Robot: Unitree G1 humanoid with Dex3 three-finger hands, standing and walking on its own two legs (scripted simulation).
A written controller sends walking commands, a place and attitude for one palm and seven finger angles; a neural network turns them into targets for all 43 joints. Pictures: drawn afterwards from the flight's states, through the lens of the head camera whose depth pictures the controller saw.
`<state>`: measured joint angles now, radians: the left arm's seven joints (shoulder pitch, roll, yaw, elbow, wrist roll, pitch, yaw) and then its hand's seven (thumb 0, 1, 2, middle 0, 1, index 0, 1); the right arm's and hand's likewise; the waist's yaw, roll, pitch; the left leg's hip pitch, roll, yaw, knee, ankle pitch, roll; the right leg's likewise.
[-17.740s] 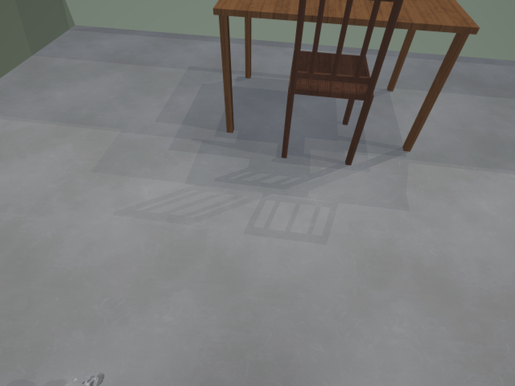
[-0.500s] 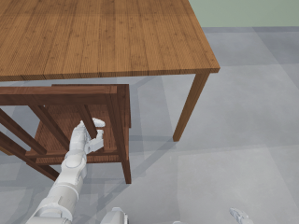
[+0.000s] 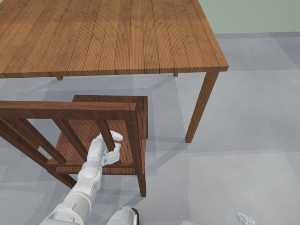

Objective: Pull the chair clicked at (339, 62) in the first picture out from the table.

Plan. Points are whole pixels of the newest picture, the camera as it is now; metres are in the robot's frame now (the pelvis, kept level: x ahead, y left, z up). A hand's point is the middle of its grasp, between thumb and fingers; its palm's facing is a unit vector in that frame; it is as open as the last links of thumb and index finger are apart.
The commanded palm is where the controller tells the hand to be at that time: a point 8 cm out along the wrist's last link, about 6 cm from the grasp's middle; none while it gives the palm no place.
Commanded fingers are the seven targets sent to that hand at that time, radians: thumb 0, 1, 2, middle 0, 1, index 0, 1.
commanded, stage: step backward, pulling the chair out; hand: left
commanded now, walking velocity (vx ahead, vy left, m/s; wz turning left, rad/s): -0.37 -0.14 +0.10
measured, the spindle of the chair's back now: (77, 144) +0.35 +0.25 -0.05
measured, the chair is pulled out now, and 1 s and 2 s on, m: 0.15 0.20 0.39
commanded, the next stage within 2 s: none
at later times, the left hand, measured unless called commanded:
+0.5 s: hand (116, 156) +0.31 +0.12 -0.06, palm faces -0.03 -0.99 -0.16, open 5.2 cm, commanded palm +0.29 +0.17 -0.05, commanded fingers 0.00 0.90 0.90 -0.50 -1.45 -0.50 -1.45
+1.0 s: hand (117, 168) +0.27 +0.11 -0.05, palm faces -0.02 -0.99 -0.15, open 5.3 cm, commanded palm +0.25 +0.16 -0.05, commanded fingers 0.00 0.90 0.90 -0.50 -1.45 -0.50 -1.45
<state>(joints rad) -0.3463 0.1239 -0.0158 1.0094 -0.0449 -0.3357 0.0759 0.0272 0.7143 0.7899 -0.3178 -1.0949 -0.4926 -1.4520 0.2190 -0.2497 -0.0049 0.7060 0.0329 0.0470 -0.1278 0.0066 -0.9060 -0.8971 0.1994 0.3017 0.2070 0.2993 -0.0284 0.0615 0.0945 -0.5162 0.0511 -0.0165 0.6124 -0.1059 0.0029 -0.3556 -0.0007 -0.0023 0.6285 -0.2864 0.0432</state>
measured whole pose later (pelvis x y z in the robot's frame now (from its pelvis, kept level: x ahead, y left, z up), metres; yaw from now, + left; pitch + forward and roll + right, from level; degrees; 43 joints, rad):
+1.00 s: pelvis -0.06 -0.02 +0.01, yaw +1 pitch +2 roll +0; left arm -0.40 0.16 -0.03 0.86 -0.04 -0.20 0.07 0.04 0.69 0.81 -0.32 -1.23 -0.49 -1.45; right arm 0.17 -0.23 0.00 0.66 0.01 0.05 -0.10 0.01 -0.91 -0.90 0.20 0.30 0.20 0.30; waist -0.02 0.00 0.16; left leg -0.43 0.02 -0.04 0.61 -0.23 -0.02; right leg -0.40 -0.03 -0.02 0.62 -0.27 0.02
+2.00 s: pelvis -0.24 -0.04 +0.01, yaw +2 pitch +2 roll -1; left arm -0.39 0.14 -0.03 0.87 -0.06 -0.20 0.06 0.06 0.68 0.81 -0.35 -1.25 -0.49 -1.45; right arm 0.16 -0.19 0.01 0.65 0.01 0.06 -0.07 0.00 -0.91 -0.90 0.20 0.30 0.21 0.30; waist -0.03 0.06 0.18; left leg -0.38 0.09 -0.04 0.58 -0.24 -0.06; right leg -0.32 0.03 -0.05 0.53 -0.23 -0.01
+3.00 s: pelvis -0.42 -0.03 +0.01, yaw +3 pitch -2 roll +0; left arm -0.25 0.07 -0.12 0.83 -0.04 -0.13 0.05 0.08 0.69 0.79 -0.36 -1.29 -0.49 -1.45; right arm 0.27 -0.20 0.02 0.69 0.03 0.02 -0.09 0.01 -0.91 -0.90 0.20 0.30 0.20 0.30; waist -0.02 0.03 0.11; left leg -0.20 0.05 0.01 0.53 -0.31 -0.03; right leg -0.32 -0.02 -0.04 0.53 -0.18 0.00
